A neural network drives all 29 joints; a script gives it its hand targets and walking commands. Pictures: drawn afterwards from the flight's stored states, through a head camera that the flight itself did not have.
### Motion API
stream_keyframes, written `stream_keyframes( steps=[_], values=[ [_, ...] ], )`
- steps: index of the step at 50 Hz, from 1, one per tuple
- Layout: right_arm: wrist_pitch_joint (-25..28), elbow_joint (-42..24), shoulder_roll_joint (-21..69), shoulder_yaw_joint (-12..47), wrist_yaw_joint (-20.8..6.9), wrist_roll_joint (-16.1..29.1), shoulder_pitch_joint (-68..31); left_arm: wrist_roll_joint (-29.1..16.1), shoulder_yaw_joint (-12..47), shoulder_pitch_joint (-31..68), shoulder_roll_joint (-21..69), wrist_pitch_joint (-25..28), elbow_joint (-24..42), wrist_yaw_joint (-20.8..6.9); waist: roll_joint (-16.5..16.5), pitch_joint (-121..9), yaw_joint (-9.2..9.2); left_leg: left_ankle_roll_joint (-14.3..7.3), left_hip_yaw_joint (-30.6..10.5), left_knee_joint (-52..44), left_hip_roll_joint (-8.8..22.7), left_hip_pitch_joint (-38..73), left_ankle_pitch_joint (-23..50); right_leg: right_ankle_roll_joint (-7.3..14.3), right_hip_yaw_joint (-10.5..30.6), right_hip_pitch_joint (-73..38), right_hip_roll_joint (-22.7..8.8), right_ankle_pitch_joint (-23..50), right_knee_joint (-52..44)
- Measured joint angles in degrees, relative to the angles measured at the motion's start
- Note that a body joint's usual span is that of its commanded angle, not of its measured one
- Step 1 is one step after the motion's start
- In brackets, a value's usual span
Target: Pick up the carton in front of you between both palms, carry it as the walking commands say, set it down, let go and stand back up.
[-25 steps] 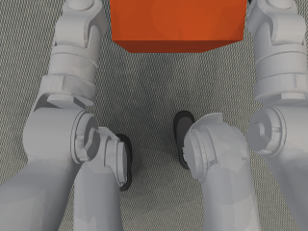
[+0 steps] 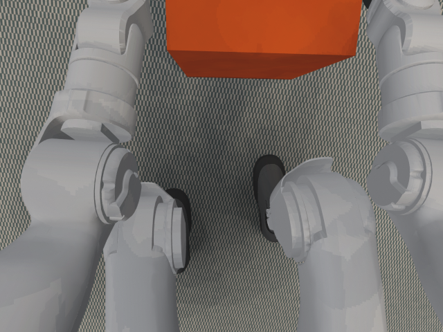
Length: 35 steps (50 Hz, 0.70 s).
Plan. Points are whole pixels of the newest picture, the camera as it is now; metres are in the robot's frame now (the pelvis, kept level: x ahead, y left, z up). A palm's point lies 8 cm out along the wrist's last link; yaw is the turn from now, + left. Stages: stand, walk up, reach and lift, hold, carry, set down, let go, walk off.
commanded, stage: set down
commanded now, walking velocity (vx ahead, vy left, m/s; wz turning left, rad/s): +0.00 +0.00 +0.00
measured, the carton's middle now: out of the picture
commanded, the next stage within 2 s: let go in 1.82 s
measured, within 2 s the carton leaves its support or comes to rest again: neither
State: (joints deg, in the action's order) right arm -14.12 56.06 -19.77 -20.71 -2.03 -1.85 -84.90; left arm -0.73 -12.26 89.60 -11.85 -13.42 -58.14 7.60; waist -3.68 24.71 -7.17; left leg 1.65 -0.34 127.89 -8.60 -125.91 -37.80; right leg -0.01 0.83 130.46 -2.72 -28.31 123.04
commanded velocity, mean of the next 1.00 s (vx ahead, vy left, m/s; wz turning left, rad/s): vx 0.00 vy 0.00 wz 0.00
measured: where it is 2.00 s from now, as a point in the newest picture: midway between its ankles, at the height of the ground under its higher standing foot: (223, 228)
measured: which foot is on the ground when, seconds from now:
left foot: down 0.00-1.00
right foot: down 0.00-1.00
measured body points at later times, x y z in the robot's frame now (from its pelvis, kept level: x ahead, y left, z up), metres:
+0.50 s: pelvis +0.00 +0.00 -0.01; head +0.37 -0.04 +0.22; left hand +0.59 +0.04 -0.18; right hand +0.53 -0.27 -0.18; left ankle +0.09 +0.11 -0.34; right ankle +0.13 -0.13 -0.34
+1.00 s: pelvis +0.00 +0.00 +0.02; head +0.37 -0.05 +0.27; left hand +0.61 +0.06 -0.11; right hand +0.55 -0.31 -0.12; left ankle +0.09 +0.11 -0.34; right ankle +0.13 -0.13 -0.34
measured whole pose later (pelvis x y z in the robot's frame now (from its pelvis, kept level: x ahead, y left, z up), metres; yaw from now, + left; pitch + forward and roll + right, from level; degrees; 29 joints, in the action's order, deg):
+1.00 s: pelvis +0.00 +0.00 +0.02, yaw -1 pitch +35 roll +1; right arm -8.7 57.4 -25.3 -15.4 1.8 8.8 -84.5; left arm -9.0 -3.5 87.0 -19.1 -12.7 -52.4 10.0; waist -2.4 22.4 -6.4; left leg 1.8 -0.2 124.9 -6.5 -121.1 -39.4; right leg 0.1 1.0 127.0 -0.7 -28.5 120.1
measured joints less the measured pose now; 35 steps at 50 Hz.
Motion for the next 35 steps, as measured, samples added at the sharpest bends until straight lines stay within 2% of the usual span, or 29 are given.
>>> stream_keyframes(
  steps=[16, 25, 27, 29, 32, 35],
  values=[
    [1.1, 1.7, -1.1, -3.9, -5.1, -2.4, -2.3, 3.7, -4.0, 1.3, -0.2, 1.7, 0.4, -4.6, 0.7, 4.6, -0.01, -0.4, 0.3, 1.2, 0.2, 2.1, -0.1, -0.3, 0.2, -2.2, 0.3, 0.1, 1.0],
    [2.9, 3.2, -1.0, -5.7, -5.8, -3.2, -2.1, 3.8, -3.2, 0.9, -0.3, 2.4, -0.2, -5.2, 0.8, 5.2, 0.09, -0.8, 0.8, 2.4, 0.5, 3.0, -1.1, -0.9, 0.6, -2.8, 0.7, -0.6, 2.1],
    [4.2, 5.3, -1.0, -5.8, -5.3, -3.6, -2.2, 3.6, -2.0, 0.7, -0.8, 3.0, -1.2, -4.6, 1.0, 5.2, 0.12, -0.7, 0.9, 2.6, 0.7, 3.3, -1.5, -1.0, 0.7, -3.0, 0.8, -0.9, 2.2],
    [5.8, 7.4, -1.2, -4.9, -2.9, -3.0, -1.9, 2.2, 0.4, 0.6, -1.8, 3.6, -2.5, -3.2, 1.2, 5.3, 0.31, -0.6, 0.8, 2.5, 0.8, 3.6, -2.0, -1.0, 0.7, -3.0, 1.0, -1.1, 2.2],
    [8.3, 10.2, -3.2, -2.2, 0.8, 1.1, -1.8, -2.3, 4.6, 1.1, -4.2, 4.5, -4.4, -1.0, 1.4, 5.2, 0.69, -0.2, 0.5, 2.2, 0.8, 3.4, -2.4, -0.7, 0.4, -2.7, 0.9, -1.5, 2.0],
    [10.1, 12.1, -5.6, 1.0, 2.6, 5.9, -2.4, -6.8, 8.6, 2.0, -7.1, 5.3, -5.2, -0.1, 1.7, 5.2, 0.87, 0.3, -0.1, 2.4, 0.6, 2.8, -2.6, -0.2, -0.2, -2.1, 0.6, -1.8, 2.3]
  ],
)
